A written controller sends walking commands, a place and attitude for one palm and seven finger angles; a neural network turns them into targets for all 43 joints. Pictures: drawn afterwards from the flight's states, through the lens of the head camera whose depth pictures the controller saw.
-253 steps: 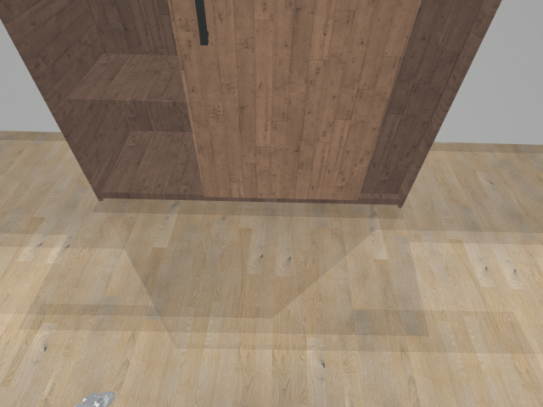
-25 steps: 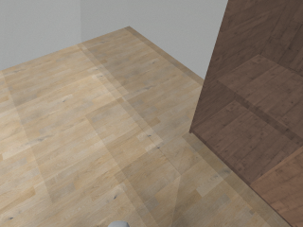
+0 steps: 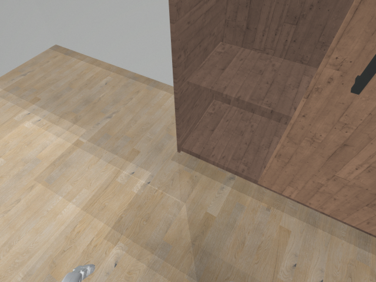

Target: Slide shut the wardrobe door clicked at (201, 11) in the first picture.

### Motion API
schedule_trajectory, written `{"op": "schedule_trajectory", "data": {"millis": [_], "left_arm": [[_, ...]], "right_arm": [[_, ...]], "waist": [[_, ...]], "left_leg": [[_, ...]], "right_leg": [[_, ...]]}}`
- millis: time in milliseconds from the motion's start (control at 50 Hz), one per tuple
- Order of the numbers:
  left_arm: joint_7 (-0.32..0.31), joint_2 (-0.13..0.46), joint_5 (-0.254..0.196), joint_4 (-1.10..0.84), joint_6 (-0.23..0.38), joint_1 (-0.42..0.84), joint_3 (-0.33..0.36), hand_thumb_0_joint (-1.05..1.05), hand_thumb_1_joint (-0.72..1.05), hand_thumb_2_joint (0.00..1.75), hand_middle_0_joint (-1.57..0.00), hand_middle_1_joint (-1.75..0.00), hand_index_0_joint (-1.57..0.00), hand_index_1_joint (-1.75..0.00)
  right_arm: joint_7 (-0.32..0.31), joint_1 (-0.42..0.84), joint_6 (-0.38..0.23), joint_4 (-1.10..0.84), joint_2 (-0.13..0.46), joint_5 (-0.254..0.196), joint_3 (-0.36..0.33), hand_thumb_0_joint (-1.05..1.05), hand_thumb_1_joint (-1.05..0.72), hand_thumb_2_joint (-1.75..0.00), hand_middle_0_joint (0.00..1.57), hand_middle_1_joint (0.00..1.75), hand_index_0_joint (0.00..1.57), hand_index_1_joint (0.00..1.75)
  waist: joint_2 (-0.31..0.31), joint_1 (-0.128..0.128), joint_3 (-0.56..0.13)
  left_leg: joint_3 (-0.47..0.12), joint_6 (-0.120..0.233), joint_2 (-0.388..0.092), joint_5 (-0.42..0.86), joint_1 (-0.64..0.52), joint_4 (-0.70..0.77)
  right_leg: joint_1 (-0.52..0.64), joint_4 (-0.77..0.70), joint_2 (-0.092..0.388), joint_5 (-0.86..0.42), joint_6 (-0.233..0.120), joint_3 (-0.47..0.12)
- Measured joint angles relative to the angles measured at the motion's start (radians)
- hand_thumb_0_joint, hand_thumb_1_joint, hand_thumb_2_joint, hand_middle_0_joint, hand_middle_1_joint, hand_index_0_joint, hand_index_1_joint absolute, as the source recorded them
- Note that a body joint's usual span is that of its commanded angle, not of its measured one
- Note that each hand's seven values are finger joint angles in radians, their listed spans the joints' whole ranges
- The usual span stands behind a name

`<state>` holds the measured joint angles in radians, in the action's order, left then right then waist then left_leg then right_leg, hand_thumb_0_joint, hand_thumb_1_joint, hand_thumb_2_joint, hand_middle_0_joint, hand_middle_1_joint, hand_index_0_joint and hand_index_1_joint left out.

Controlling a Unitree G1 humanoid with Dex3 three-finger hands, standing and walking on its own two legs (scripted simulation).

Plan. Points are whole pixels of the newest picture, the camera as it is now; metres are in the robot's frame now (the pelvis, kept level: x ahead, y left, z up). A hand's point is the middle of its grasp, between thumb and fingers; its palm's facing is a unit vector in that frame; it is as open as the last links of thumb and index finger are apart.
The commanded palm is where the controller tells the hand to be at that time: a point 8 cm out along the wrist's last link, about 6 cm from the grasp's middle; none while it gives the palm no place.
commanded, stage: turn to face it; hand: right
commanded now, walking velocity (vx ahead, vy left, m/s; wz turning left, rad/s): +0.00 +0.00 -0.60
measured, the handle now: out of the picture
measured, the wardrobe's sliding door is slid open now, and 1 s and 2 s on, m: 0.52 0.52 0.52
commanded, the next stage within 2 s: take the last steps up to it in 0.68 s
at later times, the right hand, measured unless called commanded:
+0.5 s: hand out of the picture +0.08 -0.23 -0.14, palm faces +0.27 +0.92 -0.28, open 7.4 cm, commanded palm none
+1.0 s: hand out of the picture -0.12 -0.21 -0.18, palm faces +0.48 +0.85 -0.21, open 7.4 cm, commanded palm none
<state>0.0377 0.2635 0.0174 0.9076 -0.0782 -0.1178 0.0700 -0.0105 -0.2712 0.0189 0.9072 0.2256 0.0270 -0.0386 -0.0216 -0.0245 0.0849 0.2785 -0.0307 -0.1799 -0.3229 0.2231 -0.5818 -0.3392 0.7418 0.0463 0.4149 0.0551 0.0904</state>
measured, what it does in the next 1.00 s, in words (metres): steps on the spot, turning right: right foot, then left foot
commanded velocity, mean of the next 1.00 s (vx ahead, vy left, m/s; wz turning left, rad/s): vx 0.07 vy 0.00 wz -0.34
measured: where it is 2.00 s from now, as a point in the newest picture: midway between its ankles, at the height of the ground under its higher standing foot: (218, 272)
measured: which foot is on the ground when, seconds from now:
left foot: down 0.00-0.04, up 0.06-0.48, down 0.50-0.92, up 0.94-1.00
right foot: up 0.00-0.02, down 0.04-0.50, up 0.52-0.90, down 0.92-1.00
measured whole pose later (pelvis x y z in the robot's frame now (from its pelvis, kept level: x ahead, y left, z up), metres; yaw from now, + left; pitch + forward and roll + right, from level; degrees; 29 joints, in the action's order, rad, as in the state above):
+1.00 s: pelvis -0.02 -0.03 +0.00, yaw -26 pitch -2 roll +1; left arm 0.00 0.19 0.03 0.97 0.00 -0.21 0.03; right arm 0.00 -0.33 0.05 1.04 0.25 0.03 -0.06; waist -0.05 -0.03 0.03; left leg 0.09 -0.03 -0.09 -0.47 0.36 -0.89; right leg -0.19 0.55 0.01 0.33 -0.04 0.07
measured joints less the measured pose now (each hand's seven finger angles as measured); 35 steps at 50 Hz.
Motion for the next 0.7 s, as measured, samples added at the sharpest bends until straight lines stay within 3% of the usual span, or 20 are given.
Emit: {"op": "schedule_trajectory", "data": {"millis": [40,60,100,140,200,360,440,480,500,540,580,640,700], "left_arm": [[0.001,-0.004,0.002,-0.015,0.019,0.005,-0.008,0.01,0.91,0.9,-0.2,-0.3,-0.19,-0.29],[0.0,-0.013,0.002,-0.019,0.03,0.011,-0.01,0.01,0.91,0.9,-0.2,-0.3,-0.2,-0.29],[-0.004,-0.027,0.0,-0.026,0.046,0.013,-0.018,0.01,0.91,0.9,-0.2,-0.3,-0.2,-0.29],[-0.014,-0.036,0.001,-0.028,0.052,0.002,-0.022,0.01,0.91,0.9,-0.2,-0.3,-0.2,-0.29],[-0.022,-0.045,0.003,-0.018,0.05,-0.016,-0.028,0.01,0.91,0.9,-0.21,-0.3,-0.2,-0.29],[-0.025,-0.055,0.007,0.008,0.04,-0.074,-0.023,0.01,0.91,0.9,-0.21,-0.3,-0.2,-0.3],[-0.027,-0.049,0.011,0.019,0.031,-0.098,-0.015,0.01,0.91,0.9,-0.21,-0.3,-0.2,-0.3],[-0.027,-0.044,0.008,0.024,0.026,-0.111,-0.01,0.01,0.91,0.9,-0.21,-0.3,-0.2,-0.3],[-0.026,-0.042,0.004,0.024,0.025,-0.12,-0.007,0.01,0.91,0.9,-0.21,-0.3,-0.2,-0.3],[-0.027,-0.029,0.001,0.032,0.017,-0.119,0.004,0.01,0.91,0.9,-0.21,-0.3,-0.2,-0.29],[-0.026,-0.021,0.005,0.037,0.004,-0.123,0.012,0.01,0.91,0.9,-0.21,-0.3,-0.2,-0.29],[-0.018,-0.01,0.009,0.046,-0.003,-0.123,0.017,0.01,0.91,0.9,-0.2,-0.3,-0.2,-0.29],[-0.015,-0.008,0.009,0.055,-0.004,-0.122,0.015,0.01,0.91,0.9,-0.2,-0.3,-0.2,-0.29]], "right_arm": [[0.002,-0.017,0.007,0.006,0.021,-0.007,-0.012,0.0,-0.9,-0.9,0.21,0.3,0.21,0.3],[0.003,-0.015,0.017,0.014,0.036,-0.01,-0.019,0.0,-0.9,-0.9,0.21,0.3,0.21,0.3],[-0.003,-0.006,0.043,0.032,0.055,-0.011,-0.029,0.0,-0.91,-0.9,0.2,0.3,0.2,0.3],[-0.004,0.01,0.054,0.043,0.064,-0.013,-0.038,0.0,-0.91,-0.9,0.2,0.3,0.2,0.29],[0.002,0.034,0.045,0.033,0.068,-0.014,-0.043,0.01,-0.91,-0.9,0.2,0.3,0.2,0.29],[-0.002,0.104,0.033,-0.013,0.041,-0.018,-0.032,0.0,-0.91,-0.9,0.2,0.3,0.2,0.29],[-0.005,0.137,0.024,-0.035,0.015,-0.024,-0.019,0.0,-0.91,-0.9,0.2,0.3,0.2,0.29],[-0.005,0.142,0.012,-0.049,0.002,-0.025,-0.011,0.0,-0.91,-0.9,0.2,0.3,0.2,0.29],[-0.006,0.138,0.002,-0.058,0.0,-0.024,-0.006,0.0,-0.91,-0.9,0.2,0.3,0.2,0.29],[-0.008,0.139,-0.009,-0.06,-0.021,-0.016,0.003,0.0,-0.91,-0.9,0.2,0.3,0.2,0.29],[-0.008,0.126,-0.008,-0.061,-0.037,-0.014,0.011,0.0,-0.91,-0.9,0.2,0.3,0.2,0.29],[-0.009,0.1,-0.006,-0.05,-0.052,-0.013,0.015,0.0,-0.91,-0.9,0.2,0.3,0.2,0.3],[-0.01,0.076,-0.007,-0.032,-0.057,-0.01,0.015,0.0,-0.9,-0.9,0.2,0.3,0.21,0.3]], "waist": [[-0.01,-0.003,-0.005],[-0.027,-0.005,0.002],[-0.036,-0.008,0.007],[-0.028,0.0,0.005],[-0.02,0.006,0.001],[0.009,0.041,-0.016],[0.032,0.063,-0.02],[0.042,0.067,-0.026],[0.041,0.065,-0.033],[0.067,0.067,-0.026],[0.073,0.069,-0.028],[0.076,0.068,-0.029],[0.065,0.064,-0.03]], "left_leg": [[0.012,-0.019,-0.023,-0.031,0.035,-0.076],[-0.025,-0.032,-0.031,-0.103,0.07,-0.158],[-0.118,-0.045,0.003,-0.209,0.149,-0.341],[-0.174,-0.05,0.037,-0.188,0.21,-0.469],[-0.22,-0.057,0.059,-0.103,0.261,-0.529],[-0.274,-0.063,0.105,-0.093,0.226,-0.36],[-0.275,-0.048,0.141,-0.096,0.155,-0.203],[-0.266,-0.041,0.157,-0.025,0.092,-0.068],[-0.265,-0.029,0.155,0.017,0.056,0.014],[-0.24,0.017,0.16,0.032,0.054,0.005],[-0.216,0.041,0.145,0.028,0.039,0.007],[-0.188,0.046,0.131,0.043,0.005,0.047],[-0.164,0.043,0.115,0.054,-0.014,0.073]], "right_leg": [[0.059,-0.144,-0.008,-0.12,-0.03,0.01],[0.048,-0.128,-0.022,-0.125,-0.055,0.01],[0.036,-0.103,-0.03,-0.092,-0.086,-0.002],[0.045,-0.129,-0.035,-0.095,-0.097,-0.027],[0.069,-0.199,-0.051,-0.141,-0.098,-0.058],[0.083,-0.264,-0.092,-0.193,-0.101,-0.142],[0.065,-0.237,-0.106,-0.189,-0.086,-0.185],[0.047,-0.205,-0.116,-0.177,-0.073,-0.204],[0.029,-0.176,-0.126,-0.165,-0.065,-0.209],[-0.026,-0.029,-0.122,-0.029,-0.051,-0.204],[-0.089,0.166,-0.119,0.042,-0.044,-0.174],[-0.141,0.359,-0.083,-0.005,-0.027,-0.136],[-0.134,0.38,-0.046,-0.029,-0.01,-0.119]]}}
